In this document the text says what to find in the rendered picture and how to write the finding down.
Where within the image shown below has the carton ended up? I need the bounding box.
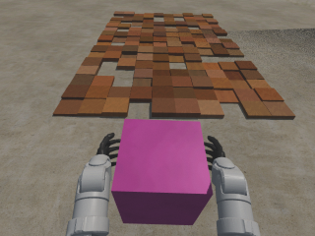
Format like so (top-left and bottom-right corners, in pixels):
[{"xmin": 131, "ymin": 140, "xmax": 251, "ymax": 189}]
[{"xmin": 111, "ymin": 119, "xmax": 213, "ymax": 225}]

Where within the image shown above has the right robot forearm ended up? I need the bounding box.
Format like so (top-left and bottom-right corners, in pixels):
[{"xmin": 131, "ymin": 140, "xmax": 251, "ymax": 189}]
[{"xmin": 212, "ymin": 157, "xmax": 261, "ymax": 236}]

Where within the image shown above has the robot right hand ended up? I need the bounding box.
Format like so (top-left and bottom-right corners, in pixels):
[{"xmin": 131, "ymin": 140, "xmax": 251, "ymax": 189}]
[{"xmin": 204, "ymin": 136, "xmax": 225, "ymax": 171}]

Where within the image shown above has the left robot forearm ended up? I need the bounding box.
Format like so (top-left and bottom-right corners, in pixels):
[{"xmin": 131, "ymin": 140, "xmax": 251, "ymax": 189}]
[{"xmin": 65, "ymin": 154, "xmax": 112, "ymax": 236}]

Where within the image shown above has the robot left hand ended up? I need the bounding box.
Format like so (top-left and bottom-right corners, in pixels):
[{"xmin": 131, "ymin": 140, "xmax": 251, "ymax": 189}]
[{"xmin": 96, "ymin": 133, "xmax": 121, "ymax": 167}]

